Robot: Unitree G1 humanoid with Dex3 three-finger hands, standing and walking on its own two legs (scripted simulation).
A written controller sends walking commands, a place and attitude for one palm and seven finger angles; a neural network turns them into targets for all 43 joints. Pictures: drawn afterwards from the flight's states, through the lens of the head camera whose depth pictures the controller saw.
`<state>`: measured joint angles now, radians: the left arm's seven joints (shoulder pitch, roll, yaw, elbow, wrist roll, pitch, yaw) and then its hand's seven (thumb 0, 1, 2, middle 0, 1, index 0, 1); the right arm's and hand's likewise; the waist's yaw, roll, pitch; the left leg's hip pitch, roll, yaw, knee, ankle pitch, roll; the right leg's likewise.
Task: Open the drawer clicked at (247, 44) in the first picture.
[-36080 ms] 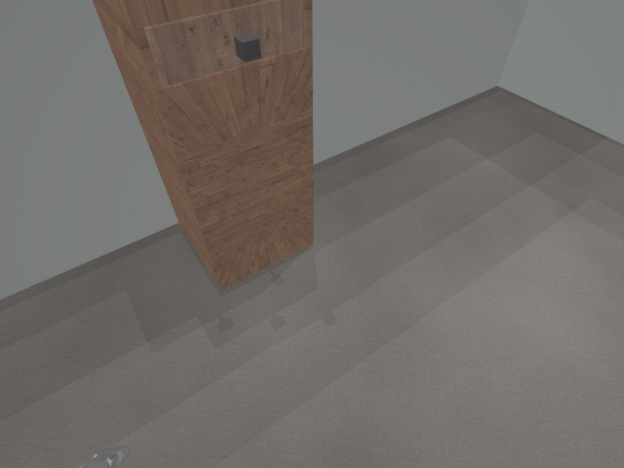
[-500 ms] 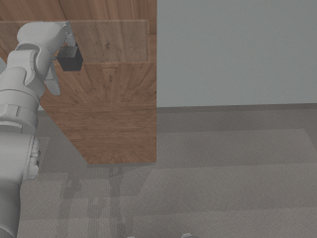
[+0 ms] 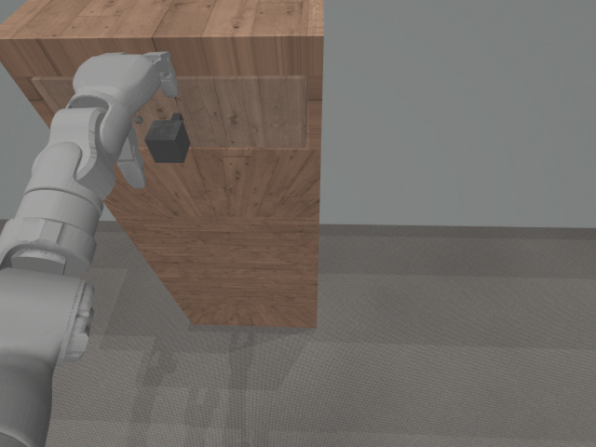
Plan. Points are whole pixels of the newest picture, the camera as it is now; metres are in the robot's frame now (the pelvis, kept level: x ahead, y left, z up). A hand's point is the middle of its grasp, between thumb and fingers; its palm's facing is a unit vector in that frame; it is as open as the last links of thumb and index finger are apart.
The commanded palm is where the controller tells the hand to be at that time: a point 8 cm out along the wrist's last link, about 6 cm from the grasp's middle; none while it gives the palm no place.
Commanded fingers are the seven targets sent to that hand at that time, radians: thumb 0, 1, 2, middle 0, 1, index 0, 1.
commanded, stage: re-aim the fingers above the handle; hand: left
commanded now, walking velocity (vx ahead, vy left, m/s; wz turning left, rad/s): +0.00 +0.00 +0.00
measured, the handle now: (172, 132) +0.53 +0.19 +0.13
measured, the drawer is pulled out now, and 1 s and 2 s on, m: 0.00 0.00 0.00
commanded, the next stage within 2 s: lower the fingers behind the handle in 1.96 s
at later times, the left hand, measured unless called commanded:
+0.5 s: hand (134, 124) +0.47 +0.21 +0.19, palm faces -0.03 -0.01 -1.00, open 13.9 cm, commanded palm +0.47 +0.22 +0.24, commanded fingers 0.00 -0.50 0.30 -0.30 -1.20 -0.30 -1.20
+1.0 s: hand (143, 115) +0.49 +0.20 +0.19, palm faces +0.00 -0.03 -1.00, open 13.8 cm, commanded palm +0.47 +0.21 +0.25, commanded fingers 0.00 -0.50 0.30 -0.30 -1.20 -0.30 -1.20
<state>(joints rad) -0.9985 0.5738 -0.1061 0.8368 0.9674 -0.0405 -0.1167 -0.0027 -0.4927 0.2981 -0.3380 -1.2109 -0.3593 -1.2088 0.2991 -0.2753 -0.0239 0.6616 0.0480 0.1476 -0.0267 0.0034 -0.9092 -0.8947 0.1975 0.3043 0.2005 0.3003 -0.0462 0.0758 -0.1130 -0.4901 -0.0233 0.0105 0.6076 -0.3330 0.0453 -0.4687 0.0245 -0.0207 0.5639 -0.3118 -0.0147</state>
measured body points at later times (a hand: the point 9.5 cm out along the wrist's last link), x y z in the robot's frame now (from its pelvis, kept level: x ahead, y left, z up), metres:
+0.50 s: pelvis -0.01 -0.01 +0.00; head +0.04 -0.03 +0.45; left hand +0.47 +0.21 +0.24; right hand +0.07 -0.28 -0.13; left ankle -0.03 +0.09 -0.73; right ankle -0.03 -0.11 -0.73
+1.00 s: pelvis -0.01 +0.00 +0.00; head +0.05 -0.01 +0.45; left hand +0.48 +0.20 +0.24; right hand +0.04 -0.27 -0.13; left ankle -0.03 +0.09 -0.73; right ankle -0.03 -0.11 -0.73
